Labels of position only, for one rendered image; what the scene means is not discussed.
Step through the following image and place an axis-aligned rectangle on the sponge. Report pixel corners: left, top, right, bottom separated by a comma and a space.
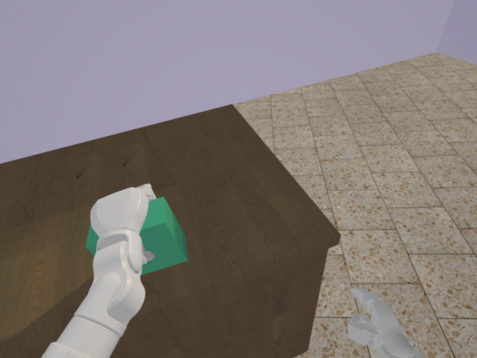
86, 196, 188, 275

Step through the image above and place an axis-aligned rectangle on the right robot hand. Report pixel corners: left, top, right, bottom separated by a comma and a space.
347, 287, 403, 353

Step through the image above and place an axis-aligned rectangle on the right robot forearm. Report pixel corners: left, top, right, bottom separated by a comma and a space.
377, 332, 423, 358

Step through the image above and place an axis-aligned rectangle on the left robot hand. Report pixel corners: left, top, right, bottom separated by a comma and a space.
90, 183, 156, 265

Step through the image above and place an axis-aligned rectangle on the left robot forearm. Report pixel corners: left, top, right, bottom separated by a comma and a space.
41, 230, 145, 358

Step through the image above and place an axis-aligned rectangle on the table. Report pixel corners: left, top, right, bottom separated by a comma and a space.
0, 104, 341, 358

